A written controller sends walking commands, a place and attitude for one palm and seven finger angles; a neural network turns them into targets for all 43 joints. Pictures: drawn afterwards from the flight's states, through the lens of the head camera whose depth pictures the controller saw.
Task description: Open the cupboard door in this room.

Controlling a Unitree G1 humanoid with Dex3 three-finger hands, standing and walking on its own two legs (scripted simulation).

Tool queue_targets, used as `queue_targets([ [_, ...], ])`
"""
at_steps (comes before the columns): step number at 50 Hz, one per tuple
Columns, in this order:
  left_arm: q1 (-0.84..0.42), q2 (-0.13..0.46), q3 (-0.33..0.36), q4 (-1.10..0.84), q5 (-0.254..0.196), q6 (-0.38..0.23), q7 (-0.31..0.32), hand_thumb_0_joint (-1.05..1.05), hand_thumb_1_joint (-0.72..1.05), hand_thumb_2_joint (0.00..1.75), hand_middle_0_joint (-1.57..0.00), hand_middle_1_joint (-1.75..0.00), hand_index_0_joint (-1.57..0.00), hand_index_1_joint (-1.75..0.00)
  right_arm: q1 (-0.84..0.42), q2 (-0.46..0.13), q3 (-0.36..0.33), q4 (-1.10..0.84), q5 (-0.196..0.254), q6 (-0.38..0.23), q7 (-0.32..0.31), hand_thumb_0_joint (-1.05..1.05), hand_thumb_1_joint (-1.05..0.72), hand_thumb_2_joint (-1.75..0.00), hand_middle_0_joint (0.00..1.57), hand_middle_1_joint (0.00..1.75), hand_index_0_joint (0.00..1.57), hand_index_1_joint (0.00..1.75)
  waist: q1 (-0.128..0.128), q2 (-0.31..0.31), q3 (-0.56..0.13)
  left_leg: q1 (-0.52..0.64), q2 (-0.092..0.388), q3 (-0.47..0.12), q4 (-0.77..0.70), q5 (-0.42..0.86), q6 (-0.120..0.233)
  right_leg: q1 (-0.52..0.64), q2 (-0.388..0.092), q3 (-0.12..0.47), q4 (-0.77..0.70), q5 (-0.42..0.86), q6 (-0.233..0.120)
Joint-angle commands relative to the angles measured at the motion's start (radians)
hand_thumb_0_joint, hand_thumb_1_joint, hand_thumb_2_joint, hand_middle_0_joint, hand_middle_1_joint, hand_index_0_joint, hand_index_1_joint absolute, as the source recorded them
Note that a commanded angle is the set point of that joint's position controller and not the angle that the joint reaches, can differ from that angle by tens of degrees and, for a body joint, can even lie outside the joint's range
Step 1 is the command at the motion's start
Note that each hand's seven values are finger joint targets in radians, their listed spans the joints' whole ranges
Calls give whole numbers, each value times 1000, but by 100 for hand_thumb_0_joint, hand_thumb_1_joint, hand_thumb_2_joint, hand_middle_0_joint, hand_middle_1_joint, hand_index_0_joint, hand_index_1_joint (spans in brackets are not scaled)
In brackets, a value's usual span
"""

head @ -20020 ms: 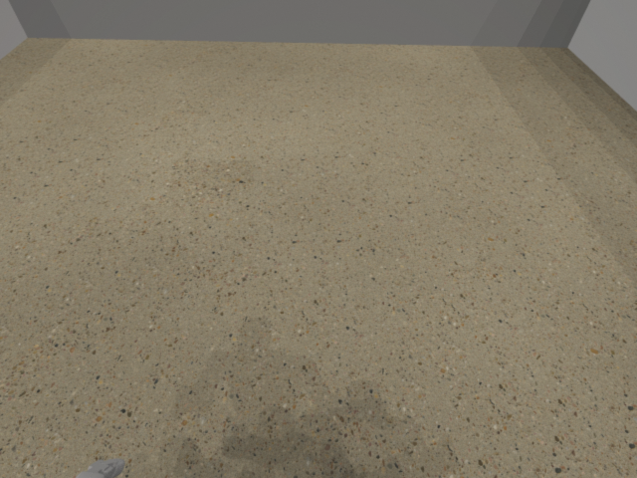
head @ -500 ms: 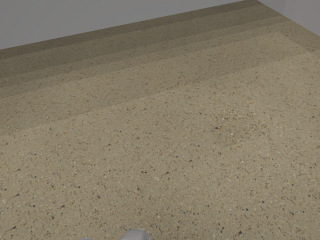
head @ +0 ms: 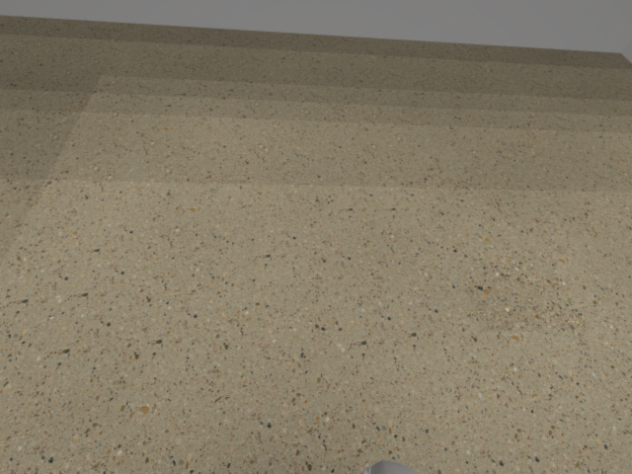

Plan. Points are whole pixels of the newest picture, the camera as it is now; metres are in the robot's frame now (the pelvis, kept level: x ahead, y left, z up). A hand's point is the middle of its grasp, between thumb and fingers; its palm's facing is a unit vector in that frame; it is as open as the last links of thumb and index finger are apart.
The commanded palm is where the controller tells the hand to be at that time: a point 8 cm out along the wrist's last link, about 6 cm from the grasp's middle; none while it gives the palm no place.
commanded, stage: turn or walk to find it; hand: left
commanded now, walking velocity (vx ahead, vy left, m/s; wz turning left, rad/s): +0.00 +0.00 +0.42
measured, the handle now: out of the picture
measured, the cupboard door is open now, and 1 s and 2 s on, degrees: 0 0 0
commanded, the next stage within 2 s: none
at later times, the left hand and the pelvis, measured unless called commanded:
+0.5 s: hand out of the picture +0.01 +0.14 -0.15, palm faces +0.22 -0.94 -0.27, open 7.4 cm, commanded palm none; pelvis -0.01 -0.06 +0.00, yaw +13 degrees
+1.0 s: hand out of the picture -0.10 +0.20 -0.18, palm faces +0.47 -0.85 -0.24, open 7.4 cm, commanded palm none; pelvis -0.05 -0.01 +0.00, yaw +26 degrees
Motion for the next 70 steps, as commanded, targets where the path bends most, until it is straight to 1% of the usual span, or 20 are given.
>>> queue_targets([
  [1,-23,46,6,-86,2,-23,-3,0,90,90,-20,-30,-20,-30,73,-218,-61,-32,2,-13,-18,0,-90,-90,20,30,20,30,-41,177,-102,146,244,-241,-140,508,134,-86,-2,24,-34,10,11],
  [7,-56,28,1,-113,-4,-29,1,0,90,90,-20,-30,-20,-30,73,-222,-71,-45,-6,-2,-13,0,-90,-90,20,30,20,30,-50,204,-101,68,228,-313,-119,479,141,35,35,12,-239,-18,-4],
  [12,71,49,7,-87,-8,-54,7,0,90,90,-20,-30,-20,-30,45,-204,-75,-63,4,3,-8,0,-90,-90,20,30,20,30,13,154,-148,-89,145,-319,0,358,69,335,38,0,-648,229,-23],
  [14,90,185,33,-95,14,-74,17,0,90,90,-20,-30,-20,-30,71,-100,-58,-95,13,0,3,0,-90,-90,20,30,20,30,17,-235,-135,-352,-74,-71,331,-262,-62,472,-351,359,-771,442,-175],
  [15,91,173,37,-102,4,-73,15,0,90,90,-20,-30,-20,-30,42,-150,-74,-90,3,17,-2,0,-90,-90,20,30,20,30,31,-197,-121,-314,-31,-110,508,-332,-54,334,-396,360,-779,452,-242],
  [19,-52,71,12,-136,5,-72,15,0,90,90,-20,-30,-20,-30,99,-128,-75,-25,-2,38,17,0,-90,-90,20,30,20,30,-55,-86,-47,-311,16,-76,741,-126,-76,234,-230,104,-749,447,-194],
  [29,105,123,30,-70,17,-67,12,0,90,90,-20,-30,-20,-30,-24,-103,-44,-42,10,27,15,0,-90,-90,20,30,20,30,35,-162,-85,-226,32,38,370,-215,-95,387,-266,18,-684,680,-226],
  [34,75,142,37,-57,12,-55,10,0,90,90,-20,-30,-20,-30,33,-113,-37,-30,14,8,11,0,-90,-90,20,30,20,30,-5,-146,-132,-37,26,89,47,-60,-71,343,-262,-38,-578,625,-171],
  [35,67,130,35,-61,3,-48,8,0,90,90,-20,-30,-20,-30,75,-139,-41,-21,11,0,13,0,-90,-90,20,30,20,30,-34,-75,-150,86,45,72,-83,75,-58,255,-238,-82,-497,527,-122],
  [37,52,25,6,-113,-2,-33,3,0,90,90,-20,-30,-20,-30,136,-304,-77,-20,3,-5,8,0,-90,-90,20,30,20,30,-70,349,-145,236,410,-352,-163,581,114,-91,-45,-121,-163,-210,-12],
  [39,-42,40,8,-109,1,-14,12,0,90,90,-20,-30,-20,-30,133,-270,-70,1,-1,-4,-18,0,-90,-90,20,30,20,30,-80,304,-107,134,367,-323,-154,530,138,-99,-41,18,-6,-160,-18],
  [44,19,50,13,-60,2,-23,-7,0,90,90,-20,-30,-20,-30,28,-214,-51,-38,4,-14,-20,0,-90,-90,20,30,20,30,-24,184,-89,109,249,-185,-150,480,117,-79,-23,17,35,16,-2],
  [55,-47,20,3,-112,-4,-28,-2,0,90,90,-20,-30,-20,-30,66,-221,-72,-51,-7,1,-11,0,-90,-90,20,30,20,30,-47,209,-101,46,225,-330,-134,391,141,49,36,11,-262,-19,-9],
  [59,65,30,9,-89,-9,-47,4,0,90,90,-20,-30,-20,-30,43,-208,-78,-63,1,5,-7,0,-90,-90,20,30,20,30,7,178,-137,-77,167,-330,-41,337,90,291,55,-11,-584,180,-23],
  [60,100,67,15,-82,-4,-58,8,0,90,90,-20,-30,-20,-30,51,-174,-74,-70,8,4,-3,0,-90,-90,20,30,20,30,20,86,-150,-180,109,-291,38,195,40,415,-16,48,-713,234,-35],
  [61,108,152,32,-87,13,-69,16,0,90,90,-20,-30,-20,-30,75,-104,-62,-87,16,2,3,0,-90,-90,20,30,20,30,18,-189,-153,-345,-38,-117,241,-104,-43,497,-270,311,-786,267,-125],
  [62,95,179,27,-105,8,-63,10,0,90,90,-20,-30,-20,-30,41,-127,-71,-102,6,10,1,0,-90,-90,20,30,20,30,29,-190,-100,-341,-59,-86,435,-319,-54,341,-391,357,-799,331,-214],
  [64,16,124,32,-126,2,-63,16,0,90,90,-20,-30,-20,-30,48,-152,-85,-71,-1,36,4,0,-90,-90,20,30,20,30,-11,-155,-37,-342,-12,-122,676,-247,-52,205,-331,311,-818,256,-223],
  [66,-50,71,14,-144,3,-70,13,0,90,90,-20,-30,-20,-30,102,-130,-78,-27,-5,41,16,0,-90,-90,20,30,20,30,-54,-85,-31,-334,10,-86,749,-119,-73,216,-231,129,-776,334,-185],
  [70,9,64,12,-122,6,-75,15,0,90,90,-20,-30,-20,-30,92,-120,-71,-15,-2,44,19,0,-90,-90,20,30,20,30,-31,-115,-40,-319,26,-54,718,-83,-98,257,-221,60,-770,409,-184],
])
